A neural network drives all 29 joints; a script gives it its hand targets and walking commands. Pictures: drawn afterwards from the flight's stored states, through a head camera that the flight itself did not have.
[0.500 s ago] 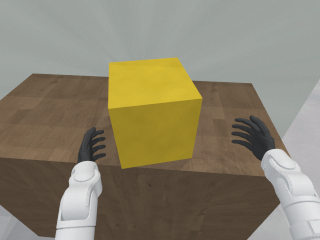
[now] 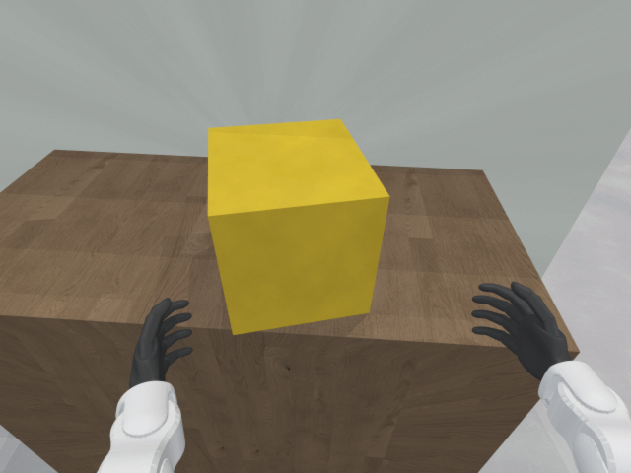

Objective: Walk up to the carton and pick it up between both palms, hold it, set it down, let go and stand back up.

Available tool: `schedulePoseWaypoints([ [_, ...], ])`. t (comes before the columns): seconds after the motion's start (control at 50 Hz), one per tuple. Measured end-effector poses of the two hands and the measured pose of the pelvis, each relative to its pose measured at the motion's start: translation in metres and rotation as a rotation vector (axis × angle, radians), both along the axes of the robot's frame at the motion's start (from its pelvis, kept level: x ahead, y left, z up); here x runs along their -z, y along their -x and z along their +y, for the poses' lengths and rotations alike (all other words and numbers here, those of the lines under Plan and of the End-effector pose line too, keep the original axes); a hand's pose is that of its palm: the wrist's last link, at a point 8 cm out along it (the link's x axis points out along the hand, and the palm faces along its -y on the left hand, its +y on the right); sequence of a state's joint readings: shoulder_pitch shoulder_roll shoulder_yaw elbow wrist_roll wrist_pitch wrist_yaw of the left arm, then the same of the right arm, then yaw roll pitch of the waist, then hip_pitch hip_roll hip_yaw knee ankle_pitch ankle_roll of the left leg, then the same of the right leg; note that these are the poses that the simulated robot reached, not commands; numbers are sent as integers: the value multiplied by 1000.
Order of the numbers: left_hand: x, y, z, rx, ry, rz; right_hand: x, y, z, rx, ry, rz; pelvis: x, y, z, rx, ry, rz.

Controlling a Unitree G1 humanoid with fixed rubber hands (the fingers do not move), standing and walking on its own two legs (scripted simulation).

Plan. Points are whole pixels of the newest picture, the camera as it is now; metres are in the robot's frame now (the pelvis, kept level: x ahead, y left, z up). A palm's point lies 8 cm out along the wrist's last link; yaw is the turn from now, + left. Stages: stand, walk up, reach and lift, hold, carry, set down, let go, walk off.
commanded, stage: set down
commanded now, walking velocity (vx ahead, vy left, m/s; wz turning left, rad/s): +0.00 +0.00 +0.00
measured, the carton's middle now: (289, 221) +0.48 +0.08 +0.10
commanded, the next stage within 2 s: none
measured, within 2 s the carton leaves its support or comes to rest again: neither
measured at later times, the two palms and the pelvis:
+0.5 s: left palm (151, 389) +0.20 +0.20 +0.09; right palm (544, 371) +0.24 -0.24 +0.09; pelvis +0.00 +0.00 +0.00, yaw +0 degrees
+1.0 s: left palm (149, 401) +0.21 +0.22 +0.05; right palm (531, 400) +0.23 -0.23 +0.04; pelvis +0.02 +0.01 +0.00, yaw +0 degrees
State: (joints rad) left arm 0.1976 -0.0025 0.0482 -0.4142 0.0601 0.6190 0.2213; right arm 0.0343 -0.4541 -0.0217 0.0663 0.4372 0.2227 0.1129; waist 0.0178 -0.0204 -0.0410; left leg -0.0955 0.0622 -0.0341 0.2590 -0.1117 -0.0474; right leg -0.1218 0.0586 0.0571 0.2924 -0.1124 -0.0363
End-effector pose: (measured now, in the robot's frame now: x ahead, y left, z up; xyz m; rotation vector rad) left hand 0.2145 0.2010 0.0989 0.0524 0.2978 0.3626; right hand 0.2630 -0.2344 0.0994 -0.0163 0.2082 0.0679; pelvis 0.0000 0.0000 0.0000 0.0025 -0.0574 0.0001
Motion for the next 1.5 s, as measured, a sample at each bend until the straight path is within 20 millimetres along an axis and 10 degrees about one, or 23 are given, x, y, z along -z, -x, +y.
schedulePoseWaypoints([
  [0.58,15,7,3,25,24,65,19,16,-2,16,99,101,-1,-2,3,-2,0,-10],
  [1.5,104,13,32,122,36,344,95,41,17,49,193,349,-2,-26,18,-9,4,33],
])
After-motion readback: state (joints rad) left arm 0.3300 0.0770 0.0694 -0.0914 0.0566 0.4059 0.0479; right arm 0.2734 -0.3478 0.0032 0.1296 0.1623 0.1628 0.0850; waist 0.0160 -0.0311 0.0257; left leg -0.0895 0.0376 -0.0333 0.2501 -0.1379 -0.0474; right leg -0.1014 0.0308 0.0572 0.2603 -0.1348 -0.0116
